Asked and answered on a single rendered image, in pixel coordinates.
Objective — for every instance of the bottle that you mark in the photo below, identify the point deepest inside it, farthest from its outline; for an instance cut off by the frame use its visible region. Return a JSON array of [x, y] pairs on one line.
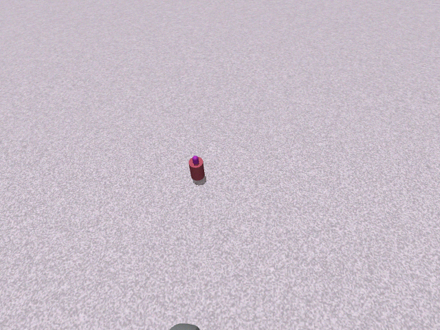
[[196, 168]]

